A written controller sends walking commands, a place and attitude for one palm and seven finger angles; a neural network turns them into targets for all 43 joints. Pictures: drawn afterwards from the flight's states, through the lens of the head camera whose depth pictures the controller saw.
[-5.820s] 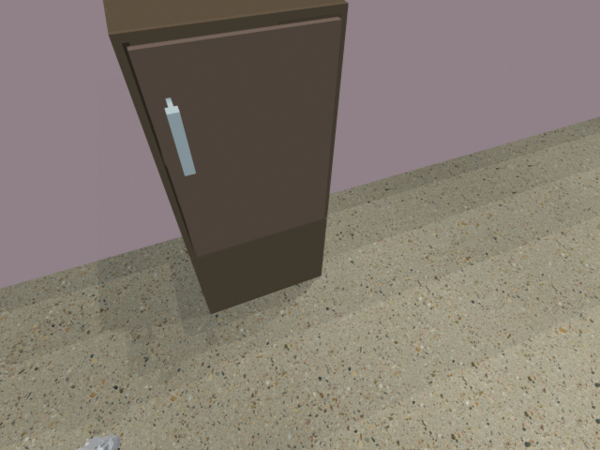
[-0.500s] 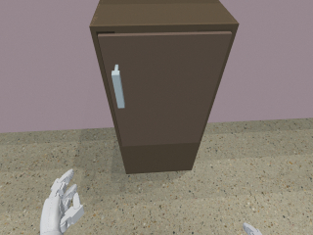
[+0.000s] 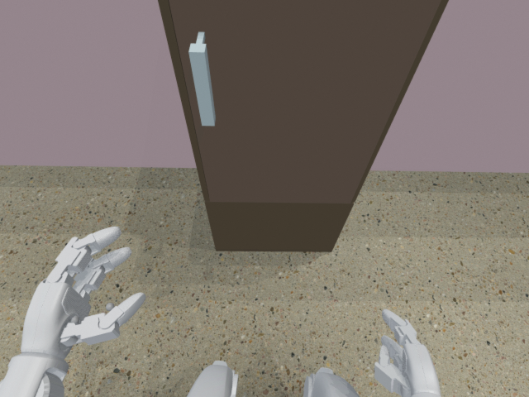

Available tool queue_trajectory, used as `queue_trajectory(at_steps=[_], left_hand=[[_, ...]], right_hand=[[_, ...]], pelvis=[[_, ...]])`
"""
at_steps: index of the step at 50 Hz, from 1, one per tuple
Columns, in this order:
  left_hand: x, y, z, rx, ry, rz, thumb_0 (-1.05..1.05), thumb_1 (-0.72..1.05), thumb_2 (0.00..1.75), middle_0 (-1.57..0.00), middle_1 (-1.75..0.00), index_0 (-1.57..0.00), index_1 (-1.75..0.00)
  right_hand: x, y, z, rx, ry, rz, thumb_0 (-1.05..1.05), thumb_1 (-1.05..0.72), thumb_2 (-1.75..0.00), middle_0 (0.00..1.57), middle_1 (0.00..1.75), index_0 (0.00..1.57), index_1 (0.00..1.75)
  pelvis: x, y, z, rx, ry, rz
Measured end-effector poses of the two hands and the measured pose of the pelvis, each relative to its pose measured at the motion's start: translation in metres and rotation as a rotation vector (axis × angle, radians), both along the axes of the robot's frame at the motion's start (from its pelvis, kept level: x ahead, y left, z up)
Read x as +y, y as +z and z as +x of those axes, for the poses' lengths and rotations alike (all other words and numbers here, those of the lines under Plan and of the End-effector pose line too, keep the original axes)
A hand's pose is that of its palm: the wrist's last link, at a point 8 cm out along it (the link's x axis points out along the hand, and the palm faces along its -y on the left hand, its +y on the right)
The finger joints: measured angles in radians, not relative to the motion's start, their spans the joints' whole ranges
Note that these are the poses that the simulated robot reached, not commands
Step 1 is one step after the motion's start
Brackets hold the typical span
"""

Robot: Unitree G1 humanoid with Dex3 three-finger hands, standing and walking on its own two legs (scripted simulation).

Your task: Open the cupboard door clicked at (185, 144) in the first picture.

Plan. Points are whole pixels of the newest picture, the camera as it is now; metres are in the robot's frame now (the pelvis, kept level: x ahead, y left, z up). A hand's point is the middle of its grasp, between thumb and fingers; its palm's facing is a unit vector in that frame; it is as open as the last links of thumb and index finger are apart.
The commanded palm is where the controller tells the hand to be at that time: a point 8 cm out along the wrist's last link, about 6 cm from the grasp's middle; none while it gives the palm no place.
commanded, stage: raise the hand with hooked fingers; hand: left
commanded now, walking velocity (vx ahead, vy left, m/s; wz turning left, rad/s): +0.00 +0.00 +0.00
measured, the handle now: (205, 81) +0.60 +0.16 +0.12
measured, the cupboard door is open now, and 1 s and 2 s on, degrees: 0 0 0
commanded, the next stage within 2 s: move the hooked fingers beside the handle in 1.42 s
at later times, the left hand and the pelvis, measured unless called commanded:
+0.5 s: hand (73, 263) +0.26 +0.27 +0.09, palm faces +0.10 -0.99 -0.05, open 13.1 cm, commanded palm +0.23 +0.32 +0.10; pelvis +0.00 +0.03 +0.03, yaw -1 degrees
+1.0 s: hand (57, 200) +0.32 +0.29 +0.13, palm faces +0.11 -0.99 -0.03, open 14.0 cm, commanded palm +0.28 +0.34 +0.13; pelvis +0.01 +0.02 +0.05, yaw -1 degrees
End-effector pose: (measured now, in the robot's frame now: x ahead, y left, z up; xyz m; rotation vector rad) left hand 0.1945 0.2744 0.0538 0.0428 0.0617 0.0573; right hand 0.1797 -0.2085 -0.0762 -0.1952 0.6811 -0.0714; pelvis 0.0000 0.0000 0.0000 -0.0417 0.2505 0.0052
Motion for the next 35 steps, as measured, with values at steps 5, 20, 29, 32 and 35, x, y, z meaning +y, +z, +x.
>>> queue_trajectory(at_steps=[5, 20, 29, 32, 35], left_hand=[[0.010, 0.009, 0.010, 0.040, 0.023, -0.002, 0.01, 0.19, 0.60, -0.25, -0.76, -0.25, -0.76], [0.033, 0.027, 0.025, -0.037, 0.032, 0.003, 0.00, -0.16, 0.45, -0.27, -0.98, -0.27, -0.98], [0.050, 0.046, 0.043, -0.053, 0.050, 0.005, 0.00, -0.37, 0.36, -0.29, -1.12, -0.29, -1.12], [0.056, 0.051, 0.049, -0.047, 0.053, 0.002, 0.00, -0.42, 0.34, -0.29, -1.15, -0.29, -1.15], [0.060, 0.056, 0.056, -0.049, 0.055, 0.001, -0.01, -0.45, 0.32, -0.29, -1.17, -0.30, -1.17]], right_hand=[[-0.009, 0.005, -0.036, 0.056, -0.077, -0.005, 0.02, -0.90, -0.89, 0.21, 0.30, 0.20, 0.30], [-0.029, 0.042, -0.040, 0.009, -0.089, -0.132, 0.02, -0.91, -0.89, 0.20, 0.30, 0.20, 0.30], [-0.001, 0.053, -0.015, -0.048, -0.029, -0.079, 0.02, -0.90, -0.89, 0.21, 0.30, 0.20, 0.30], [0.006, 0.053, -0.012, -0.046, -0.017, -0.065, 0.01, -0.90, -0.89, 0.21, 0.30, 0.20, 0.30], [0.009, 0.053, -0.011, -0.036, -0.013, -0.058, 0.01, -0.90, -0.89, 0.21, 0.30, 0.20, 0.30]], pelvis=[[0.006, 0.012, 0.001, -0.012, -0.017, 0.010], [0.023, 0.026, 0.001, -0.053, -0.018, 0.008], [0.027, 0.035, 0.005, -0.078, -0.013, 0.004], [0.028, 0.038, 0.006, -0.085, -0.013, 0.004], [0.028, 0.040, 0.008, -0.090, -0.013, 0.005]])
